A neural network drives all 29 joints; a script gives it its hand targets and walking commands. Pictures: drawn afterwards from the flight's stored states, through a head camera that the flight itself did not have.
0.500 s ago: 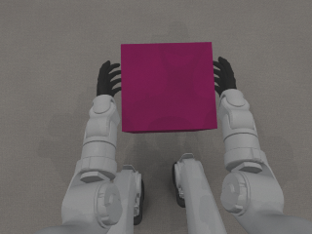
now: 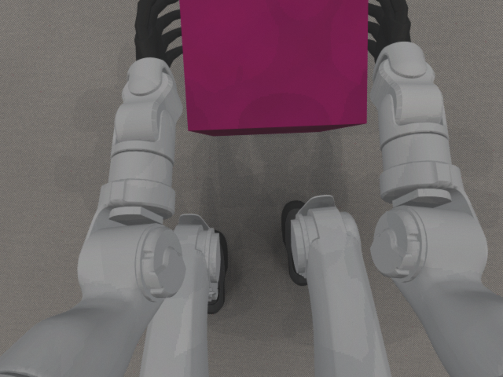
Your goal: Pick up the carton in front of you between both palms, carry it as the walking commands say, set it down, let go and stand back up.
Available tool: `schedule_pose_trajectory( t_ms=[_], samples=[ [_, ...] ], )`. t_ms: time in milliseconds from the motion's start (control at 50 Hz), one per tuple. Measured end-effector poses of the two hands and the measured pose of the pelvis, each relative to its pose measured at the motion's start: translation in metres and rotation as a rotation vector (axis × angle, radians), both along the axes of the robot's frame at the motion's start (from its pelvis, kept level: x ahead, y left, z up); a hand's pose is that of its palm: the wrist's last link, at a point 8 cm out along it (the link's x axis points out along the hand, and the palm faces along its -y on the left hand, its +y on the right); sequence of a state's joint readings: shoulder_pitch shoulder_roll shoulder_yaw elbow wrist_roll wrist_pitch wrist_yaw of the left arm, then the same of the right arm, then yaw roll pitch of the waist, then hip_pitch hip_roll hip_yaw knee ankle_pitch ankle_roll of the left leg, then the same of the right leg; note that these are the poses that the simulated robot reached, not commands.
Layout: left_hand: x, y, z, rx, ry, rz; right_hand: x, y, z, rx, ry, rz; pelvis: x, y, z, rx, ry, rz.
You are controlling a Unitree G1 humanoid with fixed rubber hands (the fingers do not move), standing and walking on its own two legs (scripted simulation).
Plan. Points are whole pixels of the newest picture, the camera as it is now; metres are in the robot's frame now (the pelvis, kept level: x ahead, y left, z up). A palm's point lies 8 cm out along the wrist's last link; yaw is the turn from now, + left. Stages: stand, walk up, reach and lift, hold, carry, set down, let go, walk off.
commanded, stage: set down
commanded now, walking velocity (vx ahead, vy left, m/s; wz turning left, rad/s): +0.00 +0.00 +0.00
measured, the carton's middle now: (268, 65) +0.52 -0.09 -0.20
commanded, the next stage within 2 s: none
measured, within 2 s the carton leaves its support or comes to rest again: rests again in 0.70 s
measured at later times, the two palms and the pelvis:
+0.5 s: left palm (184, 68) +0.55 +0.05 -0.23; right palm (369, 52) +0.52 -0.25 -0.23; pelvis +0.00 +0.00 -0.08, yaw +0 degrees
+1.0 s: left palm (179, 74) +0.55 +0.06 -0.25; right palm (361, 60) +0.51 -0.24 -0.25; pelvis -0.01 +0.01 -0.09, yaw +0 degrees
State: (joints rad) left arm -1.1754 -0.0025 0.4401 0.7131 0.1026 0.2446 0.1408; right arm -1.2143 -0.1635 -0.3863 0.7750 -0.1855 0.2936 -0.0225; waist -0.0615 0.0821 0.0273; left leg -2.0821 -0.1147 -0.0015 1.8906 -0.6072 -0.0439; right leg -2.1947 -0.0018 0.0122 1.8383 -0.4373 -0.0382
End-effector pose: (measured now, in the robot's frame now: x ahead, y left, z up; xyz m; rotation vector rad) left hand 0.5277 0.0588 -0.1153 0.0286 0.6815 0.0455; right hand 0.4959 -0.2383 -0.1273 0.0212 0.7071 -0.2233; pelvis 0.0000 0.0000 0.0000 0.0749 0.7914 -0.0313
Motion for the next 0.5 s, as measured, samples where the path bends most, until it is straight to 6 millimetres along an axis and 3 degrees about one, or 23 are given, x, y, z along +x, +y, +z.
schedule_pose_trajectory(
  t_ms=[380,500],
  samples=[
    [0.023,-0.014,-0.098,0.015,0.026,-0.033,0.024,-0.016,-0.099,-0.024,0.029,0.031,-0.004,0.003,-0.066,-0.006,-0.084,0.021],
    [0.02,-0.012,-0.116,0.006,0.04,-0.035,0.025,-0.015,-0.108,-0.019,0.041,0.024,-0.004,0.002,-0.077,-0.021,-0.104,0.027]
  ],
)
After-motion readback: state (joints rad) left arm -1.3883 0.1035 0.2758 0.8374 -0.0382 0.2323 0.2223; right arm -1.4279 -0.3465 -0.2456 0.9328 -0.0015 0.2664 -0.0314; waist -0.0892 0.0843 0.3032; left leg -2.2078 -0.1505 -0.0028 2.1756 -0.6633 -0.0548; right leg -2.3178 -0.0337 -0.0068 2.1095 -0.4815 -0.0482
